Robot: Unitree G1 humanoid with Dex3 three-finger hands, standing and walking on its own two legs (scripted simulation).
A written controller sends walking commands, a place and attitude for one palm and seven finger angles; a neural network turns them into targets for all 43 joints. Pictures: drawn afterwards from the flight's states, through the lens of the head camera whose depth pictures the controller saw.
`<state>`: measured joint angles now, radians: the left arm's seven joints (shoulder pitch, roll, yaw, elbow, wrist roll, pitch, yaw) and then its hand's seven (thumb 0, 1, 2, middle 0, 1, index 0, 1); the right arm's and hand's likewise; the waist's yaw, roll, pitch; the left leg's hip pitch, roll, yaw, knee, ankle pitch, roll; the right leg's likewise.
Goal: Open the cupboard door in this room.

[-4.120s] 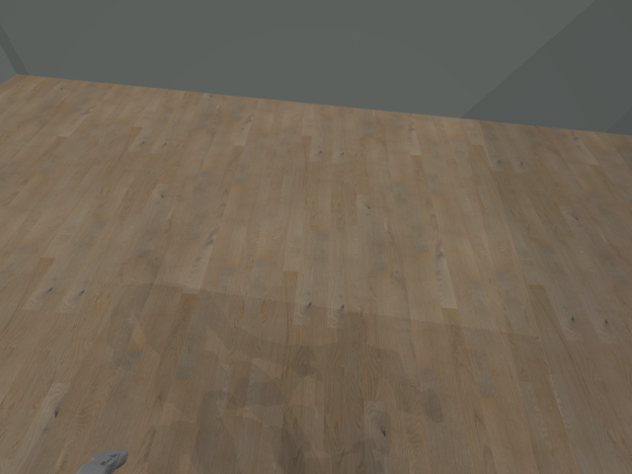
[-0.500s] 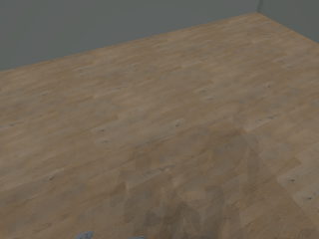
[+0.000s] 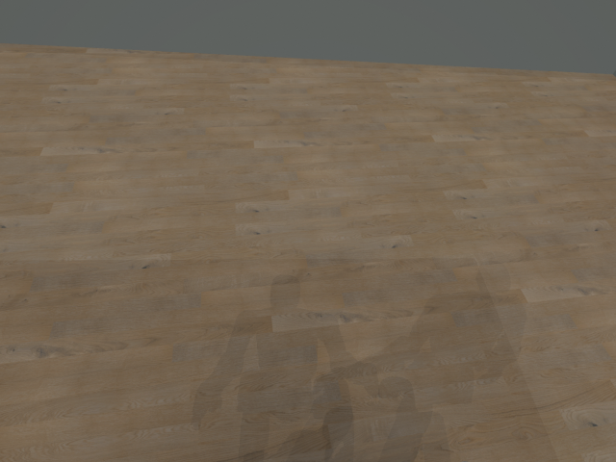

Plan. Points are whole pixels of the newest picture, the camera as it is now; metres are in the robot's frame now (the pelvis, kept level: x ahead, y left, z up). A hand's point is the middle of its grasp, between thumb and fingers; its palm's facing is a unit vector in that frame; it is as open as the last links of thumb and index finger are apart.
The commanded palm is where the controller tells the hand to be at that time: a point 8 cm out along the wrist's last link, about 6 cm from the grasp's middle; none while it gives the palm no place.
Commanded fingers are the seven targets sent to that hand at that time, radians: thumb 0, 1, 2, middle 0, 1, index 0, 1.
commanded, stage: turn or walk to find it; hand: left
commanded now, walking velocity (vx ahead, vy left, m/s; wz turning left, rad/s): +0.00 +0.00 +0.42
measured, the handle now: out of the picture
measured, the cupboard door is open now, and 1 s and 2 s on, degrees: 0 0 0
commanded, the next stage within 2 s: none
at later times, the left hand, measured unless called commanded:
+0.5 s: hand out of the picture +0.05 +0.17 -0.13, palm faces +0.20 -0.94 -0.28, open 7.4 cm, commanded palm none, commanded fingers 0.00 0.90 0.90 -0.20 -0.30 -0.20 -0.30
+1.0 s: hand out of the picture -0.13 +0.20 -0.18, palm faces +0.46 -0.85 -0.24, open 7.4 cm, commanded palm none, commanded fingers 0.00 0.90 0.90 -0.20 -0.30 -0.20 -0.30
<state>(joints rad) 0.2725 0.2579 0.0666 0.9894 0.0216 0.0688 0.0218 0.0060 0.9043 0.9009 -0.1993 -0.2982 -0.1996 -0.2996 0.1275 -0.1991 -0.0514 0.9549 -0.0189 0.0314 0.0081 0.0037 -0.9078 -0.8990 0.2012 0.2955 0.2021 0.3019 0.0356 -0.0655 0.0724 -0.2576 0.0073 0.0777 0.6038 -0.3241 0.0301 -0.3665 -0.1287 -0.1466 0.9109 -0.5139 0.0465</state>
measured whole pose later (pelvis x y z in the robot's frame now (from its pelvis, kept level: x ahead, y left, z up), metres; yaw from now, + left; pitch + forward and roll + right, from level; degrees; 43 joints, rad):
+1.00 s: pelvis -0.06 -0.01 +0.00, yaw +25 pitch -1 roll +0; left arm 0.25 0.26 0.07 0.99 0.02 0.08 0.02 0.01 0.91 0.90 -0.20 -0.30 -0.20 -0.30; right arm 0.14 -0.19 -0.05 0.95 -0.02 0.03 0.00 0.00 -0.91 -0.90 0.20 0.30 0.20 0.30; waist 0.03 -0.06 0.07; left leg -0.25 0.01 0.07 0.57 -0.30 0.03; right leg -0.41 -0.12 -0.11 1.03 -0.48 0.06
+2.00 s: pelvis -0.11 -0.04 +0.01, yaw +49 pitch -1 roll -1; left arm 0.23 0.26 0.07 0.99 0.02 0.07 0.01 0.01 0.91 0.90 -0.20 -0.30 -0.20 -0.30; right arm 0.15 -0.19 -0.04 0.95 -0.02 0.02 -0.01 0.00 -0.91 -0.90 0.20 0.30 0.20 0.30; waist 0.02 -0.04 0.06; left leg -0.24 0.01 0.04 0.51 -0.27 0.03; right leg -0.44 -0.11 -0.07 1.08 -0.43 0.07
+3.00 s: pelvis -0.14 -0.10 +0.01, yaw +75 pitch -1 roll -1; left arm 0.24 0.26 0.07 1.00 0.02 0.07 0.01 0.01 0.91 0.90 -0.20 -0.30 -0.20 -0.30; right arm 0.13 -0.19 -0.04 0.95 -0.02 0.03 -0.01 0.00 -0.91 -0.90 0.20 0.30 0.20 0.30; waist 0.03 -0.04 0.06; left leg -0.22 0.00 0.04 0.51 -0.27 0.04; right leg -0.44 -0.11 -0.08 1.07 -0.43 0.07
